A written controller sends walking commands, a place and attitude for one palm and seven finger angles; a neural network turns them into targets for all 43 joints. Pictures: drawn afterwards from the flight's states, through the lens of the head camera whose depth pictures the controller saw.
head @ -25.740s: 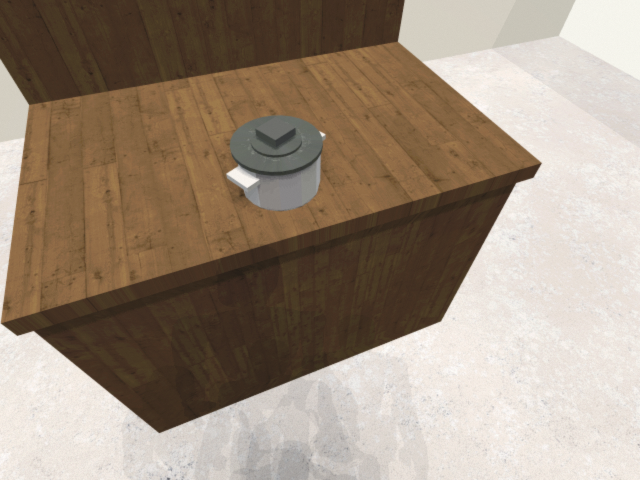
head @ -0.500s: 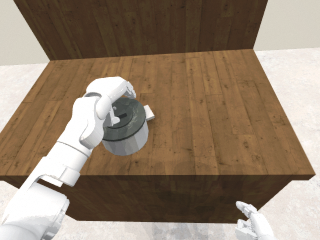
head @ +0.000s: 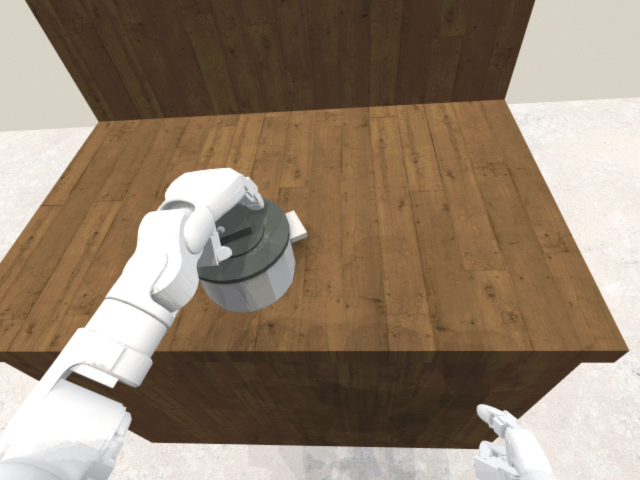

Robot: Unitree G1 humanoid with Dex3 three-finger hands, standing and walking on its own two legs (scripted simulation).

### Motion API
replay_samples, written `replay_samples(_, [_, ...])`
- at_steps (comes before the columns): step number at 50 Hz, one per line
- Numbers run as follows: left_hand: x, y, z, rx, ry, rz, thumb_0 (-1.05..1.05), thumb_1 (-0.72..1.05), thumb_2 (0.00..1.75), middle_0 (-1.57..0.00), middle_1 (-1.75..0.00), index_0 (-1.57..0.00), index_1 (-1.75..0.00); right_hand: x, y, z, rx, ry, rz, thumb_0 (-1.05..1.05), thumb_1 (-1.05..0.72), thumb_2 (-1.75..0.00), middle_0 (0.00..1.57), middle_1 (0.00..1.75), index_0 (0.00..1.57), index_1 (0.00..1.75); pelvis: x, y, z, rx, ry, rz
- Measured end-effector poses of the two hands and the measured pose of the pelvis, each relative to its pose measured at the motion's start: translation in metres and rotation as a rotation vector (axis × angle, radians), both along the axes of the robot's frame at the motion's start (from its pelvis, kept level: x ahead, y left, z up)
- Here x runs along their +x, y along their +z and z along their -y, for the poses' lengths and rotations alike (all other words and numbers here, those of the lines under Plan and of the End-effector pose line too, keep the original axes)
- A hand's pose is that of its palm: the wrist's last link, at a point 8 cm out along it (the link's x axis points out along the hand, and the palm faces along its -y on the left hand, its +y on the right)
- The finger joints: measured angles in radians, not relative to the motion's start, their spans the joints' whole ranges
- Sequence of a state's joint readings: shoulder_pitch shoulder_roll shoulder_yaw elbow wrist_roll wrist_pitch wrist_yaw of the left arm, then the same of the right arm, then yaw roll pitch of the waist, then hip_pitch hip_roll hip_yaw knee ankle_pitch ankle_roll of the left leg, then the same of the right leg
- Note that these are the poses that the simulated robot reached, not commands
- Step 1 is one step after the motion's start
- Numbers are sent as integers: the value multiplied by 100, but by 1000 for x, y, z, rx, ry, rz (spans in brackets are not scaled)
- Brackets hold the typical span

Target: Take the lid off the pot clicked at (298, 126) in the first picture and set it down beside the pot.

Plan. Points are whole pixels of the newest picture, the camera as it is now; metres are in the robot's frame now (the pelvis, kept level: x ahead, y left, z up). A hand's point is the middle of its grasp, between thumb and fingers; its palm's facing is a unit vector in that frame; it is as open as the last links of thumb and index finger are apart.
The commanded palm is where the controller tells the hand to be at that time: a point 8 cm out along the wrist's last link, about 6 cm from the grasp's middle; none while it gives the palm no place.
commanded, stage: close the fingers and squeeze the knob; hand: left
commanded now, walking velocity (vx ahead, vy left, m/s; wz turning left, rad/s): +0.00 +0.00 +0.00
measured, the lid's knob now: (230, 224) +0.42 +0.15 +0.08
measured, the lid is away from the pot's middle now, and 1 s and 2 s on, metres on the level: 0.00 0.01 0.00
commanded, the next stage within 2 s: lift the lid straight up in 1.58 s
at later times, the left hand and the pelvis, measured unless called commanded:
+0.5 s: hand (215, 233) +0.39 +0.16 +0.11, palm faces -0.28 -0.10 -0.95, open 8.9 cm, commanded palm +0.37 +0.17 +0.17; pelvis +0.00 +0.00 +0.00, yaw +0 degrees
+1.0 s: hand (217, 225) +0.40 +0.16 +0.11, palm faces -0.33 -0.10 -0.94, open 8.1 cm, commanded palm +0.39 +0.17 +0.17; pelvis +0.00 +0.00 +0.00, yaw +0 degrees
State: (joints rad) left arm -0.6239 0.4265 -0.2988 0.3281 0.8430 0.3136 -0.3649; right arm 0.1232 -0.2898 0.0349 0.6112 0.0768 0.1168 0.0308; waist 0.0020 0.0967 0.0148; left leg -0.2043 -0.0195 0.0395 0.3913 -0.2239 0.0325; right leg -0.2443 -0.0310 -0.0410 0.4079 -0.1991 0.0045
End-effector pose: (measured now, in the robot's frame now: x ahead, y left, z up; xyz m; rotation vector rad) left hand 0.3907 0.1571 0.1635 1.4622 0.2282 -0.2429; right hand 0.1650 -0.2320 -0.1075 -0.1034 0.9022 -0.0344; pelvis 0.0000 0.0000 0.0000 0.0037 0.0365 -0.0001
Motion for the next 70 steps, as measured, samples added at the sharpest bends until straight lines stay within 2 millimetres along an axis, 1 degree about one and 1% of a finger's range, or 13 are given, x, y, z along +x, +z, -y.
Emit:
replay_samples(3, [0, 0, -1, -2, 2, 2, 0, -25, 133, -79, -13, -80, -14, 1, 0, -3, 5, 4, 3, 2, -91, -90, 20, 30, 20, 30, 0, 0, 0, 0, -1, 1])
replay_samples(10, [-1, 1, 2, -2, -5, 7, 0, -17, 122, -68, -39, -70, -39, 5, 0, -8, 15, 13, 10, 2, -91, -90, 20, 30, 20, 30, 0, 0, -2, 0, 0, 0])
replay_samples(17, [-5, 1, -1, -9, 0, 11, 0, -9, 116, -64, -60, -65, -60, 7, 2, -11, 19, 21, 19, 2, -91, -90, 20, 30, 20, 30, 0, 0, -2, 0, -1, 4])
replay_samples(22, [-8, 0, -5, -10, 7, 13, 0, -3, 113, -63, -71, -63, -70, 9, 4, -11, 13, 24, 22, 2, -91, -90, 20, 30, 20, 30, -1, 0, -2, -1, 0, 7])
replay_samples(30, [-5, 0, -6, -10, 11, 10, 0, 6, 108, -64, -83, -63, -82, 7, 5, -8, -1, 17, 22, 2, -91, -90, 20, 30, 20, 30, -3, 0, -3, -1, 0, 6])
replay_samples(41, [3, 0, -5, 0, 18, -12, -1, 8, 96, -64, -90, -66, -91, -2, 1, -5, -7, 5, -6, 2, -91, -90, 20, 30, 20, 30, -3, 0, -2, -1, 2, 1])
replay_samples(52, [8, 2, -5, -1, 13, -33, -1, 11, 82, -66, -91, -69, -92, -12, -2, -1, -11, -14, -25, 2, -91, -90, 20, 30, 20, 30, -2, 0, -2, -2, 0, -2])
replay_samples(70, [11, 2, -5, -6, 15, -25, -1, 5, 86, -70, -92, -73, -93, -16, 1, 3, -26, -30, -22, 2, -91, -90, 20, 30, 20, 30, -5, 0, -2, -2, -4, -4])
